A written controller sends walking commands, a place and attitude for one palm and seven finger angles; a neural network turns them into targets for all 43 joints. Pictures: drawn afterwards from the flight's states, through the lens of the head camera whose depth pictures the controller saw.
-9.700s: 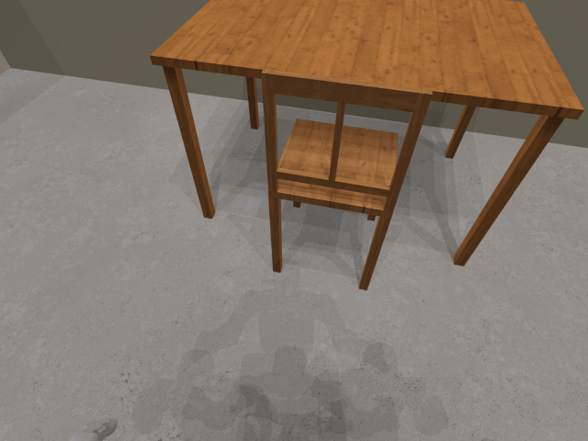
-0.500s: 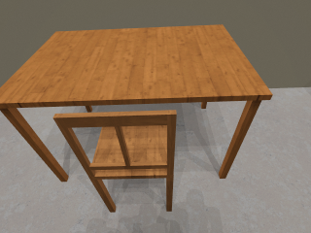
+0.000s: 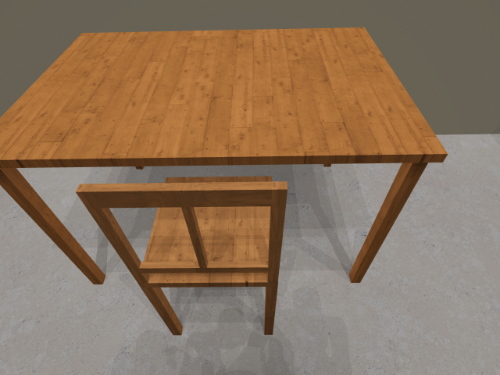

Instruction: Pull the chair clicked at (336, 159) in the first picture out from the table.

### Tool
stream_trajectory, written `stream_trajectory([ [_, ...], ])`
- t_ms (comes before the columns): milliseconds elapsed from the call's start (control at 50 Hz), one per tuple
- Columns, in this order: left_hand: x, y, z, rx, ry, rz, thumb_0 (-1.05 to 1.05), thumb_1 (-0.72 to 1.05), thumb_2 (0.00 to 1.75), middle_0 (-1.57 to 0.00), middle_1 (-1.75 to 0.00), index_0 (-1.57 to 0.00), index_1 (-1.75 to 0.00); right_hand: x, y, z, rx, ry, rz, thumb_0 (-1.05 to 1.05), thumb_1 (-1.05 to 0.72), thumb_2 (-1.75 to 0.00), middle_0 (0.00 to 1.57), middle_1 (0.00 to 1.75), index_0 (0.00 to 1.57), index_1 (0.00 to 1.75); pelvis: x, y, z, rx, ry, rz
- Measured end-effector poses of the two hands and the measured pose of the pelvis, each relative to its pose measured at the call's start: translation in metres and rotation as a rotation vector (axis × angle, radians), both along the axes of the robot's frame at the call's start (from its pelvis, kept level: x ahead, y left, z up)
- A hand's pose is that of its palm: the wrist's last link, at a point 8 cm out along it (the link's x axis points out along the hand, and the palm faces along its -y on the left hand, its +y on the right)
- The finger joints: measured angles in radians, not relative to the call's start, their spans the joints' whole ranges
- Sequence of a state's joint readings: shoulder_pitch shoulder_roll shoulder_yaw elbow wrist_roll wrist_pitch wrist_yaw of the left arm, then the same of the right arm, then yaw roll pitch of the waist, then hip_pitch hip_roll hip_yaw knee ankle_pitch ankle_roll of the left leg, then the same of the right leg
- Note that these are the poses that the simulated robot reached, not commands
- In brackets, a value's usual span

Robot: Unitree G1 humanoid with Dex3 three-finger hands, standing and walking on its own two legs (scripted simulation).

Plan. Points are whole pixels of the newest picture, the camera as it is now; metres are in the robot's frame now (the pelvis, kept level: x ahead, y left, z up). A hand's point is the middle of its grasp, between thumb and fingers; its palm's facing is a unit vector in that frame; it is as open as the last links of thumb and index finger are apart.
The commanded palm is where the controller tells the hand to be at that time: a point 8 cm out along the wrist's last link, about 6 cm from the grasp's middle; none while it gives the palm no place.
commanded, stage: look again from close up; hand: left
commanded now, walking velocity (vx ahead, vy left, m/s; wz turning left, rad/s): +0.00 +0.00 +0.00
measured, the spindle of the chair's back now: (196, 238) +0.41 +0.15 -0.10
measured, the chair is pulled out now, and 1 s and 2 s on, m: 0.00 0.00 0.00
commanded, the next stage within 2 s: shuffle to correct the standing spot in 0.68 s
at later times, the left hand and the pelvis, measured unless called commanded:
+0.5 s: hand out of the picture +0.04 +0.17 -0.17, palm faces +0.04 -0.98 -0.21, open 7.3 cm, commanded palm none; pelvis +0.03 -0.01 +0.00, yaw +1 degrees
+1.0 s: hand out of the picture +0.04 +0.16 -0.18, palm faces +0.04 -0.98 -0.20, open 7.4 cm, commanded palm none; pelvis +0.03 -0.01 +0.00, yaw +0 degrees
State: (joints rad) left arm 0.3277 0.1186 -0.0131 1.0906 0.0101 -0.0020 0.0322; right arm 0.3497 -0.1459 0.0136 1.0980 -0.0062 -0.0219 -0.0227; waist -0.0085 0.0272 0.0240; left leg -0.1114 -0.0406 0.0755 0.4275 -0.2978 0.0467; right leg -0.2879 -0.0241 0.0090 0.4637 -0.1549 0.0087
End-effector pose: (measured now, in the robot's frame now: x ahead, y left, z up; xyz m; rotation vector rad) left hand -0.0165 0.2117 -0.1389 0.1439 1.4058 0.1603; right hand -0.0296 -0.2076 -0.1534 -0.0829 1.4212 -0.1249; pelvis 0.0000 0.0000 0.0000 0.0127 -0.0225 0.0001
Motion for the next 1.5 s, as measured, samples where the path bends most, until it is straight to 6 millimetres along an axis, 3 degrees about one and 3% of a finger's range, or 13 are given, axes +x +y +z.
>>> stream_trajectory([
  [280,0.032,0.000,-0.001,0.010,-0.018,0.011,0.02,0.92,0.90,-0.20,-0.30,-0.20,-0.30,0.048,-0.007,0.002,-0.020,-0.033,0.025,0.00,-0.91,-0.90,0.20,0.30,0.20,0.30,0.026,-0.006,0.001,-0.011,0.000,0.012],
  [580,0.055,0.002,-0.001,0.017,-0.050,0.006,0.01,0.92,0.90,-0.20,-0.30,-0.19,-0.30,0.051,-0.016,0.006,-0.039,-0.005,0.028,0.00,-0.91,-0.90,0.20,0.30,0.20,0.30,0.036,-0.011,0.002,-0.016,0.002,0.018],
  [920,0.048,-0.002,-0.004,0.002,-0.019,0.012,0.01,0.92,0.90,-0.20,-0.30,-0.19,-0.30,0.041,-0.012,0.007,-0.036,0.021,0.005,0.00,-0.91,-0.90,0.20,0.30,0.20,0.30,0.035,-0.012,0.002,-0.015,0.006,0.014],
  [1280,0.046,-0.013,-0.004,0.006,-0.043,0.006,0.01,0.92,0.90,-0.20,-0.30,-0.20,-0.30,0.044,-0.027,0.007,-0.037,-0.003,0.003,0.00,-0.91,-0.90,0.20,0.30,0.20,0.30,0.028,-0.025,0.001,-0.018,0.011,0.014],
  [1500,0.037,-0.004,-0.010,0.019,-0.069,-0.013,0.01,0.91,0.90,-0.20,-0.30,-0.20,-0.30,0.055,-0.028,0.001,-0.052,-0.104,0.002,0.00,-0.91,-0.90,0.20,0.30,0.20,0.30,0.015,-0.016,-0.007,-0.014,0.002,0.019],
])
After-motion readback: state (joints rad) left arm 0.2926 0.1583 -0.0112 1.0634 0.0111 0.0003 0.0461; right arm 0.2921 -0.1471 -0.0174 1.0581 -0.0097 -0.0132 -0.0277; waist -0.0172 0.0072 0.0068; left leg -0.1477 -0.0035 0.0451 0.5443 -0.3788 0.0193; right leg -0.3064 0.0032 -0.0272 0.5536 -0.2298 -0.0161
